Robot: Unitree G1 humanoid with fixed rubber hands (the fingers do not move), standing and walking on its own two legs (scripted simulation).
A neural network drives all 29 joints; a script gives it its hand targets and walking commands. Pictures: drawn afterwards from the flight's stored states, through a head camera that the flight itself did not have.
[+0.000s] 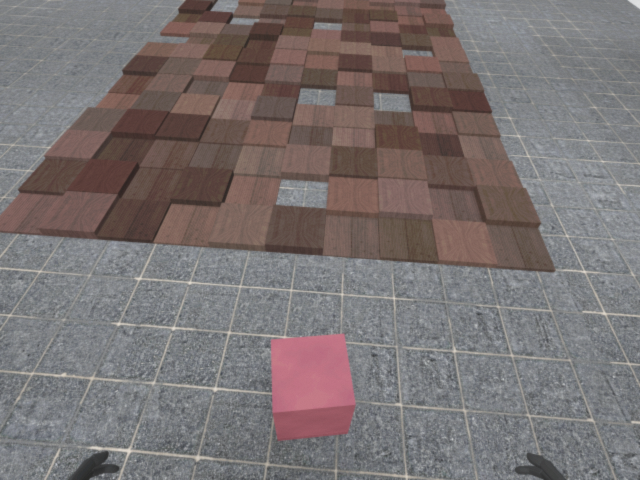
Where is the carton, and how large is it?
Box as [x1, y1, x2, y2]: [271, 334, 355, 440]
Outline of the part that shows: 343,334 271,339 272,412 278,440 347,433 355,403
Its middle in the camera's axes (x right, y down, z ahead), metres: -0.02 +0.43 +1.13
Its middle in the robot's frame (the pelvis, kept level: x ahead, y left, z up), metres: +0.48 +0.01 -0.65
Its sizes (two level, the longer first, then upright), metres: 0.210 0.200 0.250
